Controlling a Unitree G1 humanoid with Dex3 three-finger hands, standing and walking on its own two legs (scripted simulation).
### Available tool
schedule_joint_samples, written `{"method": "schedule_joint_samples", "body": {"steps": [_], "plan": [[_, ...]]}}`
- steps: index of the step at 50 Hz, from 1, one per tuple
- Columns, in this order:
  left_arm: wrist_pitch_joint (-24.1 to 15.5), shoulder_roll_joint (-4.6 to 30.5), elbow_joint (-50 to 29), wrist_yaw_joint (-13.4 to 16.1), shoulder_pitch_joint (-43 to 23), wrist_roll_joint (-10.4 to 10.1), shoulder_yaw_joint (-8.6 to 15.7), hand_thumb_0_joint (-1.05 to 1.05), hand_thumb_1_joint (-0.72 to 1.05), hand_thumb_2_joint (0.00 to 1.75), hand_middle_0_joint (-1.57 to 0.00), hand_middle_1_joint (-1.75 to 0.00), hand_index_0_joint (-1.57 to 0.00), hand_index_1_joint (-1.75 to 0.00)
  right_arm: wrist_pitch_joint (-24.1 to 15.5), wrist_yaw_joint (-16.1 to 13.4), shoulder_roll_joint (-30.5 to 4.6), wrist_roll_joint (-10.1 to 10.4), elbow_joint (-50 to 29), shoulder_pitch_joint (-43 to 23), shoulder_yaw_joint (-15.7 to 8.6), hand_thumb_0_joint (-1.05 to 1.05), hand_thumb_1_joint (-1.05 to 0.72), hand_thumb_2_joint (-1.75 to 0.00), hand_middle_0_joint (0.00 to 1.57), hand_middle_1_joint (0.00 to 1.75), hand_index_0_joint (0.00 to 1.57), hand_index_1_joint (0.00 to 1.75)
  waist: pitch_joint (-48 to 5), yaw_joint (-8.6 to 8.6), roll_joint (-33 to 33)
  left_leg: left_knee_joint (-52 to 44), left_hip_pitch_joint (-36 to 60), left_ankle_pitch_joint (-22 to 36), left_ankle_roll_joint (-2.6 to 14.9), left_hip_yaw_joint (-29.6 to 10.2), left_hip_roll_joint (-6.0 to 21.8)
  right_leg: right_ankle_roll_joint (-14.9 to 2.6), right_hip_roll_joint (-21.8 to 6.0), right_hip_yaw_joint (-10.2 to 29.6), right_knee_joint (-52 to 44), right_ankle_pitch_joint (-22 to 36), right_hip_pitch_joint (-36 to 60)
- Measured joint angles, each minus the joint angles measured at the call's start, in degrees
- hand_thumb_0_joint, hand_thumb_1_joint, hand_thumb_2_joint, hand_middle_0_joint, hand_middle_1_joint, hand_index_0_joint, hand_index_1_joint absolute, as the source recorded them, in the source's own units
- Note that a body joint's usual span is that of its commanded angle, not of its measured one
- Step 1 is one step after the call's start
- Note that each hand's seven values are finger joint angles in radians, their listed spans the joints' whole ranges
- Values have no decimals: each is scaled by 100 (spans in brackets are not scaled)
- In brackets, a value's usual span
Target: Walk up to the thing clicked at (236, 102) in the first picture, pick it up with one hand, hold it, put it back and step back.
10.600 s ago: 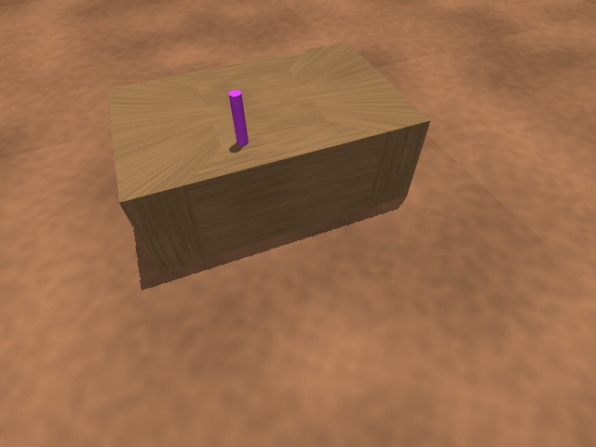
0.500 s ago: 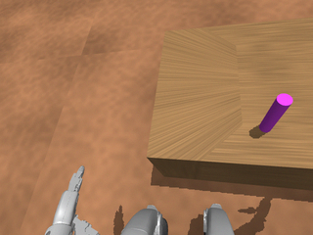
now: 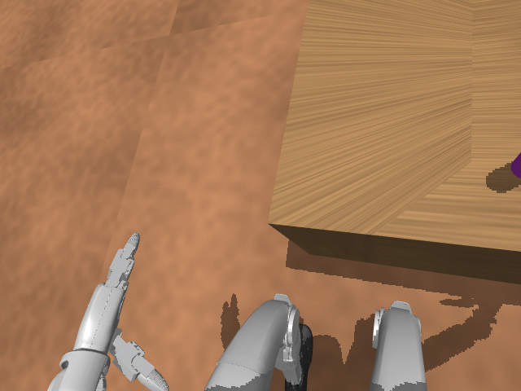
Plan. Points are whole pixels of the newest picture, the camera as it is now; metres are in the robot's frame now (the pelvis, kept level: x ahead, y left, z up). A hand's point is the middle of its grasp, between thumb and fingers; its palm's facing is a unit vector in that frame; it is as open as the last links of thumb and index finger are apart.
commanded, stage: approach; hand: right
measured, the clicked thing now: out of the picture +0.49 -0.32 -0.12
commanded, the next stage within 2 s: close in in 0.22 s
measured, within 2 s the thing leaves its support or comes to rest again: neither
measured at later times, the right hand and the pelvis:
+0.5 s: hand out of the picture +0.43 -0.37 -0.17, palm faces +0.43 +0.90 +0.04, open 17.7 cm; pelvis -0.04 +0.01 -0.10, yaw +3 degrees
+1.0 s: hand out of the picture +0.43 -0.31 -0.17, palm faces +0.39 +0.92 +0.02, open 17.2 cm; pelvis -0.04 +0.01 -0.10, yaw +3 degrees
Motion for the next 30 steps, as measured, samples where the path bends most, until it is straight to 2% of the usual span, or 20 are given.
{"method": "schedule_joint_samples", "body": {"steps": [6, 9, 12, 16, 20, 24, 26, 30], "plan": [[199, -29, -314, -147, -64, 83, 87, -1, -56, 7, -6, -4, -5, -5, -349, -246, -30, -158, -293, -55, -257, -2, 59, -8, 2, 6, 4, 7, 36, 265, 19, 661, -765, -144, -8, 60, -57, -1, -47, 108, 706, -161, -797], [200, 14, -765, -243, -84, 97, 124, -1, -55, 7, -7, -4, -6, -5, -447, -340, -121, -165, -168, -146, -247, -2, 59, -8, 1, 6, 3, 7, 18, 406, -17, 921, -1078, -179, -7, 82, -66, -9, -51, 147, 973, -195, -1121], [145, 150, -1177, -344, -60, 76, 301, -1, -55, 7, -7, -4, -6, -5, -445, -439, -135, -210, 56, -213, -200, -2, 60, -9, 1, 6, 3, 7, -40, 505, -73, 1161, -1361, -209, 2, 95, -78, -22, -58, 176, 1220, -227, -1411], [143, 307, -1536, -474, 70, 3, 606, -1, -54, 6, -7, -5, -7, -5, -483, -600, 12, -275, 217, -136, -184, -1, 60, -10, 0, 7, 3, 8, -83, 596, -115, 1554, -1719, -290, 9, 101, -88, -35, -64, 203, 1604, -306, -1766], [277, 391, -1969, -572, 326, -29, 843, 0, -54, 6, -7, -5, -7, -5, -863, -752, 250, -382, -312, 68, -393, -2, 60, -10, 1, 7, 3, 8, -105, 655, -16, 2001, -2060, -389, -7, 64, -83, -22, -67, 188, 1978, -378, -2062], [253, 521, -2490, -602, 465, -123, 1048, -1, -54, 5, -8, -5, -8, -5, -919, -942, 262, -246, -624, 42, -190, -2, 60, -10, 1, 7, 3, 7, -78, 685, 49, 2286, -2243, -430, 21, 112, -51, 16, -25, 251, 2212, -365, -2248], [225, 569, -2682, -603, 512, -179, 1141, -1, -54, 5, -8, -6, -8, -6, -761, -1007, 306, -239, -799, -9, -102, -2, 59, -10, 1, 7, 2, 7, -107, 674, 58, 2353, -2322, -424, 43, 135, -30, 37, 2, 275, 2256, -331, -2332], [168, 624, -2849, -628, 669, -297, 1344, 0, -53, 4, -8, -6, -8, -6, -388, -1116, 541, -255, -1195, 31, 277, -2, 56, -10, 1, 6, 2, 7, -194, 607, 7, 2418, -2414, -428, 60, 139, 24, 51, 59, 274, 2275, -285, -2428]]}}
